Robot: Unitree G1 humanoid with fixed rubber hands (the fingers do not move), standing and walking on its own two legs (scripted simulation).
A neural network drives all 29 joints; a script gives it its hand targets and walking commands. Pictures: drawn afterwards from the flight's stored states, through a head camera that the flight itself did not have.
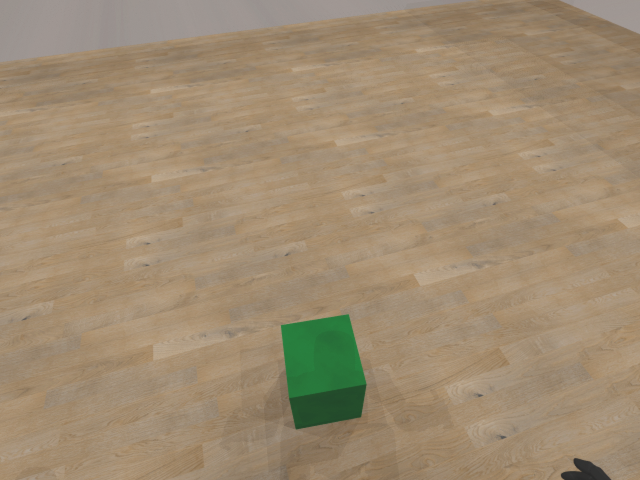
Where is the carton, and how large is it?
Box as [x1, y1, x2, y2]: [281, 314, 366, 428]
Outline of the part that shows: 348,314 281,325 289,399 296,428 358,417 361,414 366,384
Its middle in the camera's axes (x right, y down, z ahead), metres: +0.00 +0.40 +1.14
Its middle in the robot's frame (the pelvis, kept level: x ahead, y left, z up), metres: +0.53 +0.06 -0.64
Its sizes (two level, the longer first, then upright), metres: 0.210 0.200 0.250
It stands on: the floor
